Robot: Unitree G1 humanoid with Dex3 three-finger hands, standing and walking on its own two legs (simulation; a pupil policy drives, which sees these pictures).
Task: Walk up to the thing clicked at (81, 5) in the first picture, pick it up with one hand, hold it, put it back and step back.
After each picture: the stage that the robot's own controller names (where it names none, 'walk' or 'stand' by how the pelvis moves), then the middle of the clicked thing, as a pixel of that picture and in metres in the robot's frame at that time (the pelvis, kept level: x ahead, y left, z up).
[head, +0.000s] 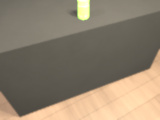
stand; (83, 8) +0.95 +0.02 -0.02
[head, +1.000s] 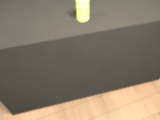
rise first; (82, 9) +0.85 +0.05 +0.01
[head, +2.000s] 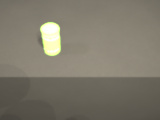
rise first; (51, 39) +0.54 +0.18 +0.02
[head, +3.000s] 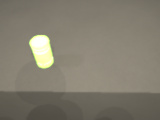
stand; (42, 52) +0.50 +0.19 +0.02
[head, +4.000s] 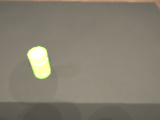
stand; (40, 63) +0.48 +0.20 -0.02
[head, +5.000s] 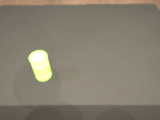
stand; (41, 66) +0.47 +0.20 -0.02
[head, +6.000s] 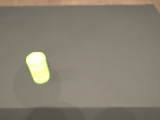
stand; (38, 68) +0.46 +0.21 -0.02
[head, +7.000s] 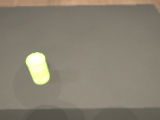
stand; (38, 69) +0.46 +0.21 -0.02
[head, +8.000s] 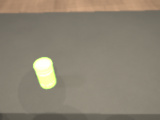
rise first; (45, 73) +0.45 +0.19 -0.02
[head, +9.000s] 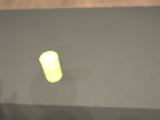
go down; (51, 67) +0.47 +0.19 -0.01
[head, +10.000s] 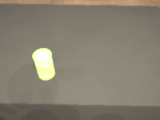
go down; (44, 64) +0.48 +0.18 -0.01
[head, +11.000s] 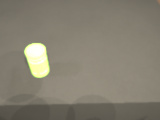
go down; (38, 61) +0.46 +0.17 +0.01
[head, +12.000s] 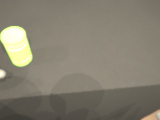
close in; (17, 47) +0.47 +0.19 +0.05
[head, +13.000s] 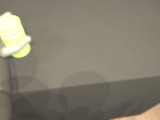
close; (14, 37) +0.50 +0.18 +0.06
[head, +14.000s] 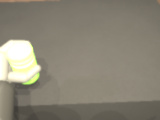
lift; (24, 64) +0.37 +0.19 +0.14
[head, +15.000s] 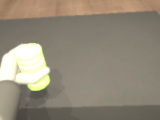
lift; (33, 67) +0.33 +0.16 +0.17
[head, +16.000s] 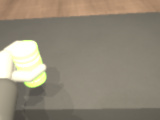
hold; (29, 64) +0.33 +0.17 +0.18
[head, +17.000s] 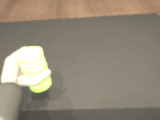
crouch; (35, 69) +0.33 +0.16 +0.17
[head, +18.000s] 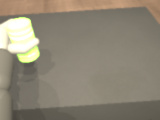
crouch; (23, 40) +0.43 +0.18 +0.19
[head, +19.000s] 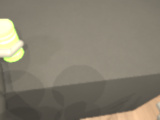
lower; (7, 41) +0.49 +0.19 +0.05
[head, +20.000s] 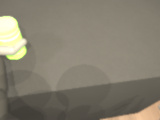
lower; (10, 39) +0.49 +0.18 +0.06
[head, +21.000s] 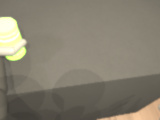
lower; (10, 40) +0.49 +0.18 +0.06
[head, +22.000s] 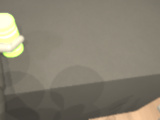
lower; (7, 36) +0.50 +0.19 +0.06
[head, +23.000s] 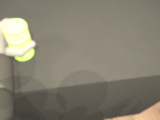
loosen; (19, 41) +0.49 +0.16 +0.06
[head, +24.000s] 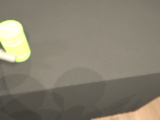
withdraw; (15, 42) +0.48 +0.16 +0.06
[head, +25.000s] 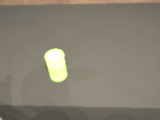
sink last; (56, 66) +0.46 +0.15 +0.02
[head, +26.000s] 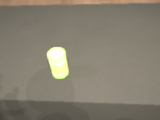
stand; (58, 63) +0.48 +0.15 +0.01
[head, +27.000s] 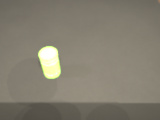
stand; (50, 63) +0.47 +0.16 -0.01
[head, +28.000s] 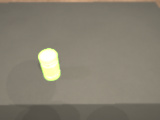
stand; (50, 65) +0.47 +0.16 -0.01
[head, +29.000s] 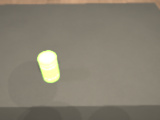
stand; (49, 67) +0.46 +0.16 -0.01
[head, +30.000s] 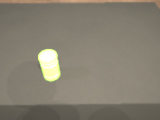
stand; (50, 65) +0.47 +0.16 -0.01
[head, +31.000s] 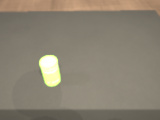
walk; (50, 71) +0.46 +0.16 -0.01
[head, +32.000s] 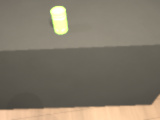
walk; (59, 20) +0.73 +0.17 +0.00
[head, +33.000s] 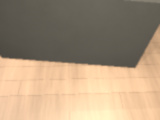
walk; out of the picture +1.15 +0.11 +0.00
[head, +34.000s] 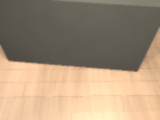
stand; out of the picture +1.19 +0.11 +0.00
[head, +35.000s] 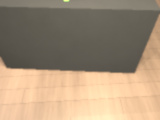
stand; out of the picture +1.19 +0.13 -0.02
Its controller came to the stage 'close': yes
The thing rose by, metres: 0.21
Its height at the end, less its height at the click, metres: +0.00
